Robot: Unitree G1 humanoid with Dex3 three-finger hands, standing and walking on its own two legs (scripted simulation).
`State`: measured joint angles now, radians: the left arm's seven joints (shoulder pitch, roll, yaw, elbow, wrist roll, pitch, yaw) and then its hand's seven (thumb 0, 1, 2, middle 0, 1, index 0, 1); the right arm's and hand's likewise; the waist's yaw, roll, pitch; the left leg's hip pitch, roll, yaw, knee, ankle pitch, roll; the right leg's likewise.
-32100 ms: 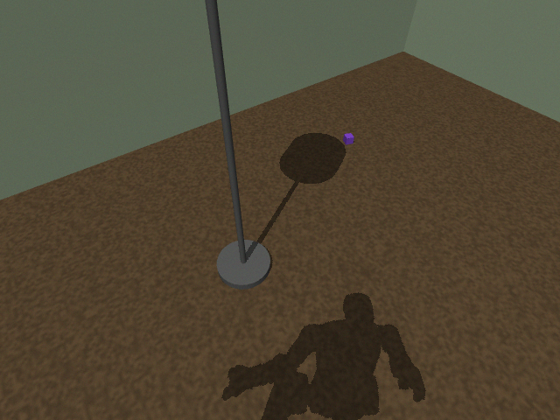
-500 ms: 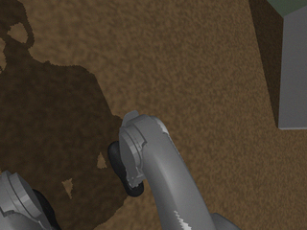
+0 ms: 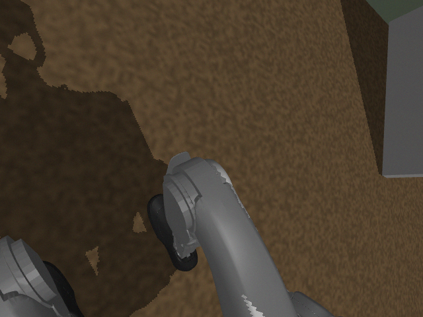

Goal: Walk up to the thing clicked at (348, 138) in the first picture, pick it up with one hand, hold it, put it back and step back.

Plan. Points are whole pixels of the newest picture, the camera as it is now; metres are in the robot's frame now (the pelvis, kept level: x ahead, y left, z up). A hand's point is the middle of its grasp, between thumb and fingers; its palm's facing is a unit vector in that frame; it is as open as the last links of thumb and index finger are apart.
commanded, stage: close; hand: left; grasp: from above
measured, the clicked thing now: out of the picture +0.46 +0.36 -0.30
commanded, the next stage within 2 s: settle in 0.02 s
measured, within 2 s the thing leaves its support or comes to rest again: leaves its support in 0.40 s
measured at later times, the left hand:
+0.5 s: hand out of the picture +0.46 +0.35 -0.24, palm faces -0.26 -0.32 -0.91, open 4.5 cm
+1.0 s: hand out of the picture +0.45 +0.36 -0.15, palm faces -0.26 -0.31 -0.91, open 4.4 cm
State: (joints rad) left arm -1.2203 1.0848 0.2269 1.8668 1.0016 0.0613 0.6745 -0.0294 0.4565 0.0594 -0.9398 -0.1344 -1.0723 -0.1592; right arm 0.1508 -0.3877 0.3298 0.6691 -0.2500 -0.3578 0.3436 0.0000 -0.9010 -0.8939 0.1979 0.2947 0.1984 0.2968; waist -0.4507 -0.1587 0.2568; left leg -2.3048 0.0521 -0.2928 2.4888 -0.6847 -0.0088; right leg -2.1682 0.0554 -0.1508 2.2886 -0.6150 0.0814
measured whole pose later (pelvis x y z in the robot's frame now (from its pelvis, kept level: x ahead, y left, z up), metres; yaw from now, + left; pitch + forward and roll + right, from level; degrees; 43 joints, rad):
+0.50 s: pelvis +0.00 +0.00 +0.00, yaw +0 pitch +28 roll -15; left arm -1.17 1.01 0.22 1.73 0.98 0.11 0.61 -0.16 0.53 0.00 -1.01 0.00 -1.37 -0.07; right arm 0.19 -0.38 0.29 0.69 -0.22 -0.33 0.34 0.00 -0.91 -0.90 0.20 0.29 0.20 0.30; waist -0.42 -0.13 0.20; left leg -2.31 0.05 -0.28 2.47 -0.69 -0.01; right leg -2.18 0.05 -0.15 2.28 -0.62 0.07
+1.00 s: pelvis +0.01 -0.01 +0.01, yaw +5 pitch +33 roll -9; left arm -1.10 0.77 0.18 1.56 0.94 0.22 0.46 -0.16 0.53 0.01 -1.00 -0.03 -1.37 -0.12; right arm 0.18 -0.33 0.14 0.76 -0.16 -0.27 0.29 0.00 -0.91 -0.89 0.20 0.29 0.20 0.30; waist -0.31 -0.01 0.01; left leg -2.32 0.05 -0.19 2.41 -0.67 -0.03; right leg -2.24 0.02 -0.07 2.30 -0.64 0.06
